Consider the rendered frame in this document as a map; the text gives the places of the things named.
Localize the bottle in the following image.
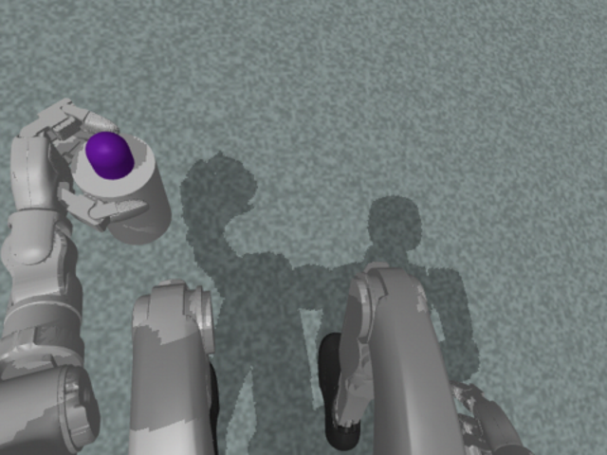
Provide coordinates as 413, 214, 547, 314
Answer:
71, 132, 172, 246

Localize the right robot hand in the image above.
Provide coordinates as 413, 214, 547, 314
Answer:
450, 380, 523, 455

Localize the right robot foot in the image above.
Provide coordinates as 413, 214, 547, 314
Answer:
318, 333, 360, 451

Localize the left robot arm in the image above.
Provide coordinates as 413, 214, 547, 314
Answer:
0, 208, 101, 455

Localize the left robot hand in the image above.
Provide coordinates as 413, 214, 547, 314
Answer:
10, 98, 150, 232

